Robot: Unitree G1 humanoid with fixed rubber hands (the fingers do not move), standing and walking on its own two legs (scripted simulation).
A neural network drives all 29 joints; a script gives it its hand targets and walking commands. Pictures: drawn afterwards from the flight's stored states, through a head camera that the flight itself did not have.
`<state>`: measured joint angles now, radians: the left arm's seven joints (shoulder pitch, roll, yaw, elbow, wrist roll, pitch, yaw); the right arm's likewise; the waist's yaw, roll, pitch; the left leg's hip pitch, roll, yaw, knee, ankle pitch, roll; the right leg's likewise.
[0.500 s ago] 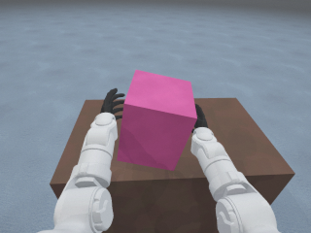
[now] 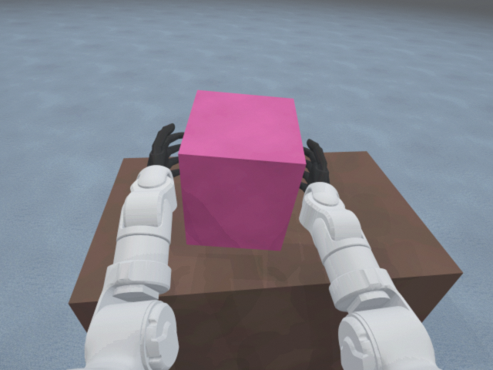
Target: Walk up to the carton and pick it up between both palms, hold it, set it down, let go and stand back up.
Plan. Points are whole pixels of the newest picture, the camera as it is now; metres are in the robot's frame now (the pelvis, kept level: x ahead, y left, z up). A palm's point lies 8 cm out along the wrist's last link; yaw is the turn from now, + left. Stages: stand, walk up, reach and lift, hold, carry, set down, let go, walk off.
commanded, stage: reach and lift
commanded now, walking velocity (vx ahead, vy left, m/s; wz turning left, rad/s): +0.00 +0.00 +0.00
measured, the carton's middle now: (239, 172) +0.40 +0.01 +0.17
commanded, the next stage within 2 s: hold in 0.28 s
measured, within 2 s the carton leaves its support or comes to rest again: neither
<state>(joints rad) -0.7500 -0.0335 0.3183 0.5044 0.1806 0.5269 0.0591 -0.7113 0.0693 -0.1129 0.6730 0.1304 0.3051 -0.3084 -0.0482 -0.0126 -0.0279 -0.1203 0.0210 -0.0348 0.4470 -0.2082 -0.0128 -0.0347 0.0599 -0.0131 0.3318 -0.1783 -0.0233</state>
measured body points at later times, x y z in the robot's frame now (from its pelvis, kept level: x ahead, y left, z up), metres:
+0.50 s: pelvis -0.03 +0.00 +0.00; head -0.11 +0.01 +0.44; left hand +0.35 +0.13 +0.20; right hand +0.34 -0.13 +0.17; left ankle +0.03 +0.12 -0.74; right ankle +0.01 -0.10 -0.74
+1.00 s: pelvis -0.02 -0.01 +0.00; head -0.09 +0.01 +0.44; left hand +0.37 +0.13 +0.21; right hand +0.36 -0.13 +0.17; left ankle +0.03 +0.12 -0.74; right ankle +0.01 -0.10 -0.74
